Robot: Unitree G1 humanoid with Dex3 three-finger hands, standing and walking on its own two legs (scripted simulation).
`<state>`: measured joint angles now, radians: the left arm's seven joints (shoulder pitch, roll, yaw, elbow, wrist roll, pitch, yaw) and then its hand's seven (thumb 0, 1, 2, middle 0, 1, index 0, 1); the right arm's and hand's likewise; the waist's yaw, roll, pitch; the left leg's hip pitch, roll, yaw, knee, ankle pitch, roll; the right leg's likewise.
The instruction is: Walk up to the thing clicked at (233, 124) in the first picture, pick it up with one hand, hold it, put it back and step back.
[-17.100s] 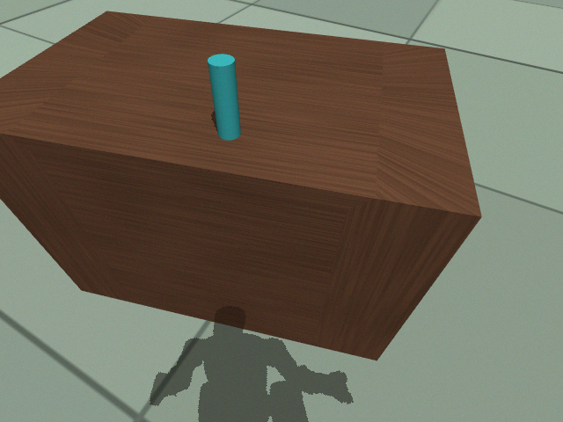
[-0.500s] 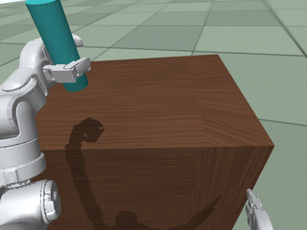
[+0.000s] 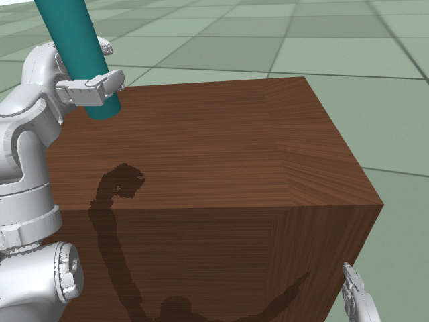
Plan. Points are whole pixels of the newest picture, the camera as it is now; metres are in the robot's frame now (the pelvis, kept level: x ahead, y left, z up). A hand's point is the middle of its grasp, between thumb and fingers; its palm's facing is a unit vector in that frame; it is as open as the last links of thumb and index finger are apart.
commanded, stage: hold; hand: left
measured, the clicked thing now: (83, 58) +0.33 +0.17 +0.38
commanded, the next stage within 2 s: crouch in 1.00 s
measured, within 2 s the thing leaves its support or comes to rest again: neither
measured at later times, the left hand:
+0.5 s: hand (97, 76) +0.33 +0.16 +0.35, palm faces +0.08 -1.00 -0.01, open 7.3 cm
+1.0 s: hand (97, 76) +0.33 +0.16 +0.36, palm faces +0.08 -1.00 -0.02, open 7.3 cm
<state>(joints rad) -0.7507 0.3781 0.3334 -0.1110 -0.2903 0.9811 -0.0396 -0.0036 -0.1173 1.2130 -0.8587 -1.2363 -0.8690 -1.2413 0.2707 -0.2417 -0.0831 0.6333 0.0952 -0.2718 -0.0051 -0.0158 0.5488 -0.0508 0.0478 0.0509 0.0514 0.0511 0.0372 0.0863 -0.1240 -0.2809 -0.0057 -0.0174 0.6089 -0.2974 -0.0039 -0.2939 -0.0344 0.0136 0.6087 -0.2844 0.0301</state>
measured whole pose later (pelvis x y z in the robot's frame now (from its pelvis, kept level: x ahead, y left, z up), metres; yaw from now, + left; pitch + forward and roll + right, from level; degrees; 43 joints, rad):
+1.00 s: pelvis +0.00 +0.00 +0.00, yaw +0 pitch -2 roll +0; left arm -0.75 0.38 0.34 -0.10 -0.29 0.99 -0.03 0.00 -0.12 1.22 -0.86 -1.24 -0.87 -1.25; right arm 0.27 -0.23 -0.07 0.63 0.10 -0.27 0.00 -0.02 0.54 -0.05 0.05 0.05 0.05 0.05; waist 0.04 0.09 -0.13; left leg -0.27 0.00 -0.02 0.60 -0.29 0.00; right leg -0.29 -0.03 0.01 0.60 -0.28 0.03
